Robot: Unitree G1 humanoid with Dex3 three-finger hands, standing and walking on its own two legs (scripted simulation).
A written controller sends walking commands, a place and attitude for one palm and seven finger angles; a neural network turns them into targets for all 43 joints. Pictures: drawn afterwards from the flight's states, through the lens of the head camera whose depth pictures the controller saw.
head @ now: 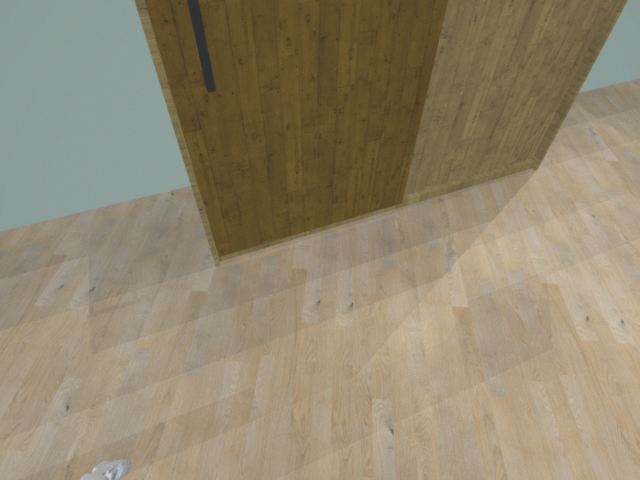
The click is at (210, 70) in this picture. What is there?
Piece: wardrobe's sliding door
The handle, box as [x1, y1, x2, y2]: [187, 0, 215, 92]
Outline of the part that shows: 187,0 206,88 208,92 214,91 215,88 197,0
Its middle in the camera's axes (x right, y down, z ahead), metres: -0.30 -0.50 +0.92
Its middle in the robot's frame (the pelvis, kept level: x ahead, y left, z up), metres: +1.03 +0.36 +0.13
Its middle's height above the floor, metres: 0.90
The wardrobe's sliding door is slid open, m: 0.00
